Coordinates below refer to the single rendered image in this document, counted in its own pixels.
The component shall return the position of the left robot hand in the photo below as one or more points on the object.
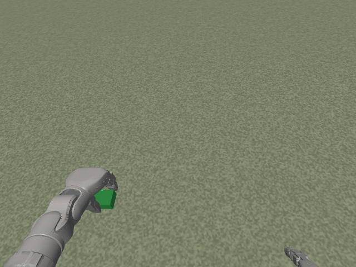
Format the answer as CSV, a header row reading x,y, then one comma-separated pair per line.
x,y
92,180

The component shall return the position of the small box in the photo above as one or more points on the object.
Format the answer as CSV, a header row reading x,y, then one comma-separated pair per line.
x,y
106,198

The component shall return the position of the left robot arm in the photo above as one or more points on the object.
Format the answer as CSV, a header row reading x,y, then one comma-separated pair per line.
x,y
45,242

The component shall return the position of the right robot hand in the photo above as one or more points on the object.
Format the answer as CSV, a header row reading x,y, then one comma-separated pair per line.
x,y
298,257

